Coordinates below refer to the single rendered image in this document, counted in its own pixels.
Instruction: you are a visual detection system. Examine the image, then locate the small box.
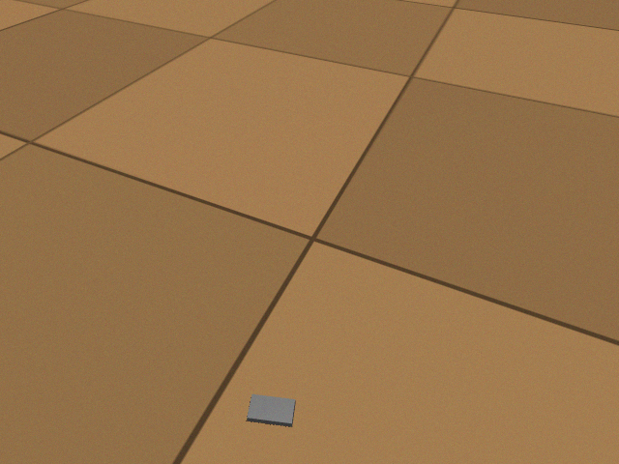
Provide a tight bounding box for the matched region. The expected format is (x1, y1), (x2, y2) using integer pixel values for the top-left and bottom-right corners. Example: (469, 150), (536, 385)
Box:
(247, 394), (296, 427)

